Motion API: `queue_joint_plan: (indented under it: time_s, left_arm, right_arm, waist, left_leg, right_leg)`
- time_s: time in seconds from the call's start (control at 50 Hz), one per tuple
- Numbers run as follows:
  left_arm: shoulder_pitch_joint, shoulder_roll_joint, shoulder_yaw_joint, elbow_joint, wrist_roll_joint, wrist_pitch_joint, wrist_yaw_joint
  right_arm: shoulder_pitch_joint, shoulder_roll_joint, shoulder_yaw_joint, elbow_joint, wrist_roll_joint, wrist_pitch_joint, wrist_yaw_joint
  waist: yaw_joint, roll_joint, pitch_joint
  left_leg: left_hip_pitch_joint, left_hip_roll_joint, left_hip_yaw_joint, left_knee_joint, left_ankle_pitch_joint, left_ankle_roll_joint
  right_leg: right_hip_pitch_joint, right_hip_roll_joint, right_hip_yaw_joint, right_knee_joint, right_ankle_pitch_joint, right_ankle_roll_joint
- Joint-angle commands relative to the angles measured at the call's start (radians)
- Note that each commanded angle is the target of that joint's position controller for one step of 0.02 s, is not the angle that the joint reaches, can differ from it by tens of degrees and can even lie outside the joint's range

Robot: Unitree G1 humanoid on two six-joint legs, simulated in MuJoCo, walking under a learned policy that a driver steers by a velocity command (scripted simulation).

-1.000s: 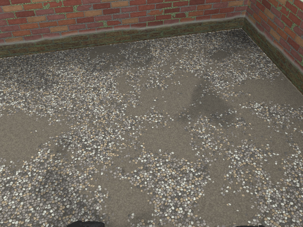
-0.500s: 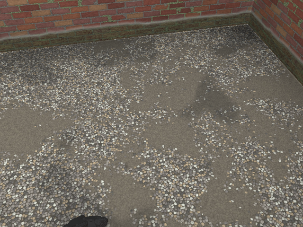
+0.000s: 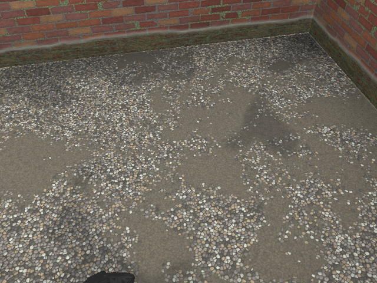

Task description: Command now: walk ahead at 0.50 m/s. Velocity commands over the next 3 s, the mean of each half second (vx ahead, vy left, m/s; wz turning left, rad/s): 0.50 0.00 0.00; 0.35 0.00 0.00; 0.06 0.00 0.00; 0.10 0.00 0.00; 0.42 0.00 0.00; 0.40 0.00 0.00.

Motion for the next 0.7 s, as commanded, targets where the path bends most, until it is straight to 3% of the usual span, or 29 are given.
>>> queue_joint_plan:
  time_s: [0.02,0.04,0.06,0.08,0.1,0.12,0.14,0.16,0.22,0.24,0.26,0.28,0.32,0.34,0.36,0.38,0.4,0.44,0.46,0.48,0.5,0.54,0.56,0.58,0.6,0.64,0.66,0.68,0.7]
  left_arm:
    - [-0.114,0.055,0.017,-0.109,0.009,-0.018,-0.007]
    - [-0.1,0.057,0.017,-0.103,0.011,-0.02,-0.008]
    - [-0.059,0.068,0.02,-0.081,-0.004,-0.019,0.008]
    - [-0.136,0.062,0.017,-0.113,0.004,-0.02,-0.005]
    - [-0.107,0.055,0.017,-0.107,0.011,-0.022,-0.007]
    - [-0.063,0.067,0.02,-0.082,-0.005,-0.02,0.009]
    - [-0.098,0.073,0.021,-0.093,-0.01,-0.014,0.011]
    - [-0.144,0.061,0.016,-0.12,0.001,-0.016,-0.004]
    - [-0.092,0.057,0.017,-0.102,0.013,-0.025,-0.008]
    - [-0.053,0.066,0.02,-0.08,-0.004,-0.024,0.009]
    - [-0.095,0.072,0.021,-0.092,-0.01,-0.018,0.012]
    - [-0.144,0.06,0.016,-0.12,0.0,-0.018,-0.003]
    - [-0.095,0.054,0.016,-0.105,0.011,-0.022,-0.008]
    - [-0.052,0.065,0.019,-0.082,-0.004,-0.021,0.009]
    - [-0.13,0.059,0.015,-0.115,0.005,-0.022,-0.004]
    - [-0.064,0.063,0.019,-0.088,-0.005,-0.02,0.01]
    - [-0.133,0.059,0.015,-0.117,0.003,-0.02,-0.004]
    - [-0.093,0.053,0.015,-0.105,0.012,-0.025,-0.007]
    - [-0.049,0.065,0.019,-0.082,-0.004,-0.022,0.009]
    - [-0.089,0.069,0.019,-0.093,-0.009,-0.018,0.012]
    - [-0.138,0.058,0.015,-0.122,0.001,-0.019,-0.003]
    - [-0.091,0.053,0.015,-0.107,0.012,-0.023,-0.007]
    - [-0.047,0.064,0.018,-0.083,-0.004,-0.022,0.009]
    - [-0.086,0.068,0.019,-0.093,-0.008,-0.019,0.012]
    - [-0.135,0.057,0.015,-0.122,0.002,-0.02,-0.002]
    - [-0.088,0.053,0.015,-0.107,0.012,-0.024,-0.007]
    - [-0.044,0.063,0.018,-0.083,-0.003,-0.022,0.009]
    - [-0.123,0.057,0.014,-0.116,0.005,-0.023,-0.003]
    - [-0.045,0.06,0.017,-0.084,-0.004,-0.021,0.011]
  right_arm:
    - [-0.108,-0.072,-0.019,-0.1,0.0,-0.012,-0.001]
    - [-0.1,-0.07,-0.02,-0.101,-0.001,-0.01,-0.001]
    - [-0.045,-0.059,-0.019,-0.082,-0.003,-0.021,-0.003]
    - [-0.105,-0.06,-0.014,-0.104,0.002,-0.013,-0.002]
    - [-0.103,-0.07,-0.02,-0.099,-0.002,-0.012,-0.002]
    - [-0.049,-0.062,-0.021,-0.08,-0.002,-0.022,-0.003]
    - [-0.062,-0.055,-0.015,-0.086,-0.001,-0.024,-0.003]
    - [-0.115,-0.061,-0.012,-0.104,0.003,-0.014,-0.002]
    - [-0.095,-0.066,-0.019,-0.099,-0.003,-0.01,-0.002]
    - [-0.041,-0.058,-0.019,-0.079,-0.003,-0.023,-0.004]
    - [-0.058,-0.054,-0.015,-0.083,-0.001,-0.025,-0.003]
    - [-0.117,-0.063,-0.014,-0.103,0.004,-0.015,-0.002]
    - [-0.099,-0.068,-0.019,-0.099,-0.002,-0.01,-0.001]
    - [-0.044,-0.058,-0.018,-0.079,-0.003,-0.021,-0.004]
    - [-0.105,-0.059,-0.013,-0.102,0.001,-0.013,-0.002]
    - [-0.051,-0.061,-0.019,-0.078,-0.003,-0.024,-0.004]
    - [-0.11,-0.063,-0.014,-0.102,0.003,-0.014,-0.002]
    - [-0.097,-0.065,-0.018,-0.097,-0.003,-0.01,-0.002]
    - [-0.043,-0.06,-0.019,-0.078,-0.003,-0.021,-0.004]
    - [-0.058,-0.05,-0.013,-0.082,-0.002,-0.024,-0.003]
    - [-0.114,-0.062,-0.013,-0.102,0.002,-0.015,-0.002]
    - [-0.098,-0.068,-0.018,-0.098,-0.002,-0.01,-0.002]
    - [-0.043,-0.057,-0.018,-0.077,-0.003,-0.021,-0.004]
    - [-0.055,-0.05,-0.012,-0.081,-0.002,-0.025,-0.003]
    - [-0.113,-0.062,-0.013,-0.101,0.002,-0.015,-0.003]
    - [-0.098,-0.068,-0.018,-0.097,-0.002,-0.011,-0.002]
    - [-0.042,-0.057,-0.017,-0.076,-0.003,-0.021,-0.004]
    - [-0.104,-0.058,-0.012,-0.1,0.001,-0.014,-0.003]
    - [-0.038,-0.06,-0.017,-0.071,-0.004,-0.023,-0.005]
  waist:
    - [0.014,0.003,-0.054]
    - [0.013,0.001,-0.068]
    - [-0.012,-0.016,-0.142]
    - [0.002,-0.013,-0.026]
    - [0.014,0.003,-0.073]
    - [-0.012,-0.013,-0.138]
    - [-0.019,-0.03,-0.063]
    - [0.005,-0.013,-0.002]
    - [0.013,0.0,-0.084]
    - [-0.012,-0.014,-0.16]
    - [-0.019,-0.028,-0.078]
    - [0.004,-0.011,-0.003]
    - [0.013,0.001,-0.068]
    - [-0.011,-0.017,-0.142]
    - [0.003,-0.013,-0.026]
    - [-0.009,-0.014,-0.13]
    - [0.003,-0.01,-0.011]
    - [0.013,-0.001,-0.076]
    - [-0.011,-0.016,-0.147]
    - [-0.018,-0.032,-0.074]
    - [0.004,-0.012,-0.006]
    - [0.013,0.001,-0.069]
    - [-0.011,-0.017,-0.143]
    - [-0.018,-0.031,-0.077]
    - [0.005,-0.01,-0.006]
    - [0.014,0.003,-0.069]
    - [-0.01,-0.016,-0.143]
    - [0.004,-0.012,-0.026]
    - [-0.008,-0.013,-0.134]
  left_leg:
    - [0.063,0.038,-0.053,-0.059,0.282,0.015]
    - [0.071,0.037,-0.051,-0.053,0.294,0.014]
    - [0.12,0.019,-0.029,-0.06,0.106,0.012]
    - [0.049,0.034,-0.047,-0.065,0.278,0.011]
    - [0.07,0.038,-0.053,-0.057,0.284,0.014]
    - [0.119,0.016,-0.029,-0.059,0.1,0.013]
    - [0.082,0.012,-0.027,-0.069,0.089,0.011]
    - [0.036,0.035,-0.049,-0.068,0.267,0.011]
    - [0.077,0.038,-0.052,-0.05,0.304,0.013]
    - [0.127,0.018,-0.03,-0.058,0.107,0.012]
    - [0.088,0.012,-0.028,-0.069,0.089,0.011]
    - [0.036,0.032,-0.049,-0.067,0.263,0.01]
    - [0.069,0.035,-0.053,-0.05,0.296,0.013]
    - [0.119,0.017,-0.032,-0.057,0.108,0.011]
    - [0.047,0.033,-0.049,-0.062,0.28,0.01]
    - [0.111,0.017,-0.034,-0.062,0.096,0.013]
    - [0.04,0.031,-0.05,-0.062,0.274,0.011]
    - [0.071,0.036,-0.054,-0.049,0.3,0.014]
    - [0.12,0.015,-0.032,-0.055,0.106,0.011]
    - [0.084,0.012,-0.03,-0.066,0.09,0.011]
    - [0.035,0.031,-0.052,-0.065,0.265,0.01]
    - [0.068,0.034,-0.055,-0.048,0.298,0.013]
    - [0.117,0.016,-0.034,-0.055,0.109,0.011]
    - [0.085,0.012,-0.032,-0.067,0.093,0.011]
    - [0.035,0.031,-0.054,-0.065,0.27,0.011]
    - [0.068,0.034,-0.057,-0.048,0.303,0.014]
    - [0.117,0.016,-0.036,-0.055,0.113,0.012]
    - [0.045,0.031,-0.053,-0.06,0.286,0.011]
    - [0.111,0.017,-0.041,-0.067,0.085,0.015]
  right_leg:
    - [-0.065,-0.088,0.063,-0.111,0.353,-0.016]
    - [-0.062,-0.086,0.057,-0.108,0.361,-0.014]
    - [-0.039,-0.086,0.105,-0.152,0.196,-0.015]
    - [-0.075,-0.087,0.063,-0.114,0.347,-0.016]
    - [-0.056,-0.087,0.061,-0.109,0.358,-0.016]
    - [-0.037,-0.09,0.107,-0.153,0.197,-0.018]
    - [-0.071,-0.093,0.118,-0.171,0.169,-0.019]
    - [-0.089,-0.089,0.068,-0.121,0.332,-0.017]
    - [-0.057,-0.085,0.054,-0.103,0.364,-0.014]
    - [-0.027,-0.088,0.102,-0.148,0.201,-0.017]
    - [-0.059,-0.094,0.115,-0.166,0.175,-0.02]
    - [-0.086,-0.092,0.067,-0.121,0.337,-0.018]
    - [-0.063,-0.088,0.054,-0.106,0.361,-0.015]
    - [-0.04,-0.089,0.101,-0.151,0.196,-0.017]
    - [-0.076,-0.089,0.061,-0.113,0.348,-0.017]
    - [-0.039,-0.092,0.107,-0.155,0.189,-0.019]
    - [-0.082,-0.092,0.062,-0.116,0.345,-0.018]
    - [-0.059,-0.089,0.053,-0.103,0.364,-0.016]
    - [-0.035,-0.091,0.1,-0.15,0.199,-0.017]
    - [-0.067,-0.095,0.113,-0.167,0.169,-0.02]
    - [-0.085,-0.093,0.065,-0.121,0.334,-0.018]
    - [-0.063,-0.09,0.052,-0.105,0.36,-0.015]
    - [-0.04,-0.091,0.098,-0.15,0.194,-0.017]
    - [-0.063,-0.095,0.11,-0.165,0.169,-0.02]
    - [-0.085,-0.093,0.063,-0.119,0.334,-0.018]
    - [-0.062,-0.09,0.05,-0.104,0.36,-0.016]
    - [-0.039,-0.091,0.096,-0.148,0.196,-0.017]
    - [-0.076,-0.091,0.056,-0.111,0.348,-0.018]
    - [-0.036,-0.097,0.106,-0.159,0.178,-0.021]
